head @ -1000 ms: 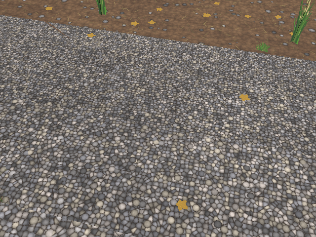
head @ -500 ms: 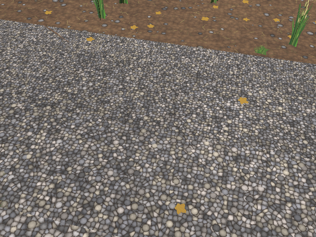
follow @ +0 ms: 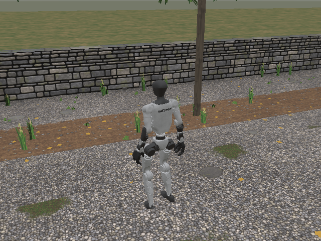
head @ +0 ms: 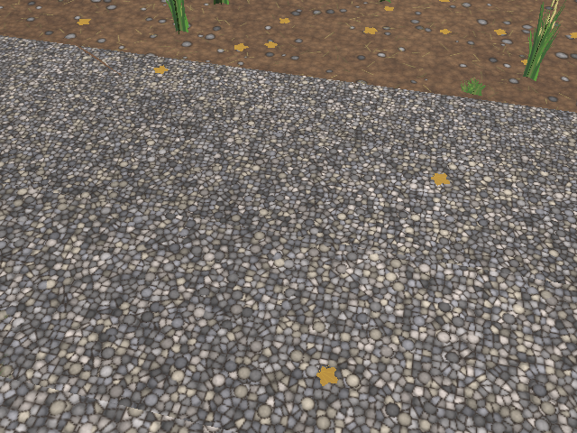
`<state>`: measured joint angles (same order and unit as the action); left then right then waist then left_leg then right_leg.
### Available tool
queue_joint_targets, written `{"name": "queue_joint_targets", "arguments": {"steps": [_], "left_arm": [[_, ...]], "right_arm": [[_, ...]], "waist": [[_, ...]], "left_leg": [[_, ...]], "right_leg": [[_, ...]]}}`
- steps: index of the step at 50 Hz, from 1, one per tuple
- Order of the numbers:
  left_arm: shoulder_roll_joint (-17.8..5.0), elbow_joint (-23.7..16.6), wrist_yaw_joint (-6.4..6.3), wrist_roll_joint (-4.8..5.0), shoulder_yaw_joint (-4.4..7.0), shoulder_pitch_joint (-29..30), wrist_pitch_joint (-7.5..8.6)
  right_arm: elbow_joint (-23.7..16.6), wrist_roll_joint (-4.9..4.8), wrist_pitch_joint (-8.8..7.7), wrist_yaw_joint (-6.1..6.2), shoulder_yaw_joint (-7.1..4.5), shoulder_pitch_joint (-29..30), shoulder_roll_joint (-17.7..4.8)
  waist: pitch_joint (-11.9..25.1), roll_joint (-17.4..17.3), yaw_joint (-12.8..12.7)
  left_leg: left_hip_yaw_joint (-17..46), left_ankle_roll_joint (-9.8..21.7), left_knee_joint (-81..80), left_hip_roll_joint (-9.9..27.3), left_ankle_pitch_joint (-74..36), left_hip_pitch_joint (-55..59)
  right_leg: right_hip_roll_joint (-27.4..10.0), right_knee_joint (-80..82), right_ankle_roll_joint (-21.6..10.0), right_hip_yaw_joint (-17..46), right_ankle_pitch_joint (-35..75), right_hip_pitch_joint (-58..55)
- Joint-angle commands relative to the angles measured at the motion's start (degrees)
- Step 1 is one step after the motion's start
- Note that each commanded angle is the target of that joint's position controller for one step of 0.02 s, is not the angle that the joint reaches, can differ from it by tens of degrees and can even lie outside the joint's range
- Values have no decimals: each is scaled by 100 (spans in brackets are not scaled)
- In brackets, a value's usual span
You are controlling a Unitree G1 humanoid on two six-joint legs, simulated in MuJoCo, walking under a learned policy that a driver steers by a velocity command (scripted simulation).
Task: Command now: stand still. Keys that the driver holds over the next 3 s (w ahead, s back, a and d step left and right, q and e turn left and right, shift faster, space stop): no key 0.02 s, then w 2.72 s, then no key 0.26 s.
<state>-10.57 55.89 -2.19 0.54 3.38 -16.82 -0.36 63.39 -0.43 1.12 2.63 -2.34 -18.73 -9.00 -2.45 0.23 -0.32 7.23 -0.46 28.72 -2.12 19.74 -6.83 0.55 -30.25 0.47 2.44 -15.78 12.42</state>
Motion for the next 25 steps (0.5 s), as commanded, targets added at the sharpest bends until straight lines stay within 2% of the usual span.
{"name": "queue_joint_targets", "arguments": {"steps": [1,2,3,5,6,8,9,10,11,12,13,14,15,16,17,18,19,20,21,22,24,25], "left_arm": [[-509,-115,-13,2,86,-269,40],[-475,-58,-24,-4,80,-338,27],[-509,-45,-45,16,92,-341,9],[-580,-118,-89,79,116,-279,29],[-536,-172,-86,110,94,-249,101],[-390,-313,-36,187,46,-45,328],[-265,-419,14,211,12,186,446],[-193,-514,66,240,-21,378,547],[-277,-554,122,222,-17,435,624],[-240,-529,178,236,-28,228,674],[-259,-362,225,245,-11,-219,703],[-361,-69,237,216,60,-891,707],[-814,214,227,142,223,-1808,722],[-1597,401,309,37,416,-2641,748],[-1102,279,327,-85,223,-2172,751],[-783,176,334,-26,98,-1707,741],[-690,94,351,-11,43,-1453,707],[-656,63,365,-9,-11,-1259,651],[-517,81,339,-40,-81,-1192,582],[-430,169,305,-78,-133,-1341,522],[-559,264,210,-87,-155,-1518,456],[-661,282,165,-94,-154,-1502,452]], "right_arm": [[-54,2,-31,19,-69,-481,-478],[-22,2,-24,28,-63,-570,-437],[-26,-27,-14,46,-77,-622,-462],[-163,-105,-36,87,-129,-641,-597],[-221,-133,-100,91,-128,-736,-595],[-211,-168,-274,56,-140,-1089,-671],[-166,-164,-346,28,-184,-1330,-851],[-185,-146,-389,1,-232,-1287,-1072],[-299,-115,-409,-21,-227,-1139,-1061],[-380,-111,-428,-39,-208,-939,-1055],[-482,-152,-408,-55,-173,-671,-946],[-573,-166,-371,-68,-158,-393,-895],[-818,-190,-410,-55,-120,68,-809],[-1105,-212,-570,-42,-61,153,-528],[-1140,-208,-712,-89,-93,217,-727],[-1091,-197,-774,-156,-90,108,-696],[-996,-159,-781,-188,-74,-17,-593],[-990,-133,-761,-197,-109,0,-609],[-998,-82,-704,-191,-191,73,-754],[-1033,-82,-649,-211,-200,156,-718],[-1233,-98,-550,-222,-148,573,-535],[-1393,-64,-535,-221,-113,927,-473]], "waist": [[-261,-56,-3],[-167,-59,0],[-223,-56,9],[-524,-64,48],[-731,-111,89],[-935,-527,241],[-928,-946,356],[-1021,-1304,337],[-1034,-1207,296],[-992,-1223,105],[-860,-1056,-160],[-592,-894,-441],[-384,17,-831],[42,1884,-986],[-106,1349,-664],[-434,813,-427],[-334,367,-301],[-315,206,-202],[-253,331,-157],[-190,548,-165],[-245,579,-195],[-317,527,-227]], "left_leg": [[-53,-6,-570,90,-1043,-743],[-115,24,-571,31,-563,-722],[-166,111,-536,-36,236,-825],[-81,408,-414,-24,2132,-1220],[122,557,-452,134,2601,-1399],[883,895,-773,656,2769,-1182],[1576,1160,-1177,1079,2777,-806],[2354,1445,-1456,1538,2560,-656],[2634,1577,-1477,1707,2197,-741],[2566,1542,-1272,1734,1790,-862],[2051,1296,-963,1498,1415,-1129],[1337,951,-515,1062,874,-1741],[345,533,988,370,-45,-2757],[-432,233,3177,-289,152,-3828],[14,299,4129,-80,915,-4403],[44,388,4595,200,648,-4672],[-90,428,4598,406,165,-4543],[-207,432,4232,576,-280,-4420],[-357,393,3828,691,-555,-4099],[-478,354,3506,674,-743,-3861],[-682,251,2770,591,-1100,-3759],[-739,238,2269,542,-1328,-3634]], "right_leg": [[-114,421,-2,24,876,-309],[-45,418,-11,-35,341,-325],[49,372,-50,-92,-556,-214],[128,202,-237,-46,-2396,336],[53,127,-323,80,-2714,613],[62,-466,-348,17,-2150,1243],[190,-1073,-287,-268,-1477,1674],[168,-1508,-326,-383,-1000,2029],[39,-1681,-432,-251,-1079,2077],[-27,-1357,-540,-209,-1286,1856],[-10,-560,-607,-271,-1157,1078],[129,-43,-618,-296,-734,-232],[-404,534,-863,910,-945,-1399],[-1860,1665,-1621,3688,-937,-2368],[-2291,1818,-1761,4435,-389,-2230],[-2206,1554,-1631,3706,349,-2041],[-1946,1447,-1455,2865,958,-1886],[-1708,1406,-1275,2163,1725,-1705],[-1414,1434,-1077,1527,2273,-1518],[-1278,1498,-985,1201,2549,-1384],[-1163,1649,-979,860,2841,-1250],[-1139,1760,-986,748,2943,-1079]]}}
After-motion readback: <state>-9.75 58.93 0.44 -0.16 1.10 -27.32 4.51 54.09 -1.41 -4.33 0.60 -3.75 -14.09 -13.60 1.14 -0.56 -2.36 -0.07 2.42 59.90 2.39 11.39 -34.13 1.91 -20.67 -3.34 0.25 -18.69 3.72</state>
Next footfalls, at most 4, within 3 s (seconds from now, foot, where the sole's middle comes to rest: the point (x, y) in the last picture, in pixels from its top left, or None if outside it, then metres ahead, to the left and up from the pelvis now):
0.72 left None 0.39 0.08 -0.77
1.42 right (386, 365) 0.78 -0.24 -0.96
1.88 left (305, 283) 1.06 -0.02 -0.96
2.66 right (398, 231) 1.44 -0.39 -1.15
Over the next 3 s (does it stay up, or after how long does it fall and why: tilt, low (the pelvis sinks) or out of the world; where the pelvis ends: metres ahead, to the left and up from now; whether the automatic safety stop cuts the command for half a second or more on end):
stays up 1.47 -0.29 -0.38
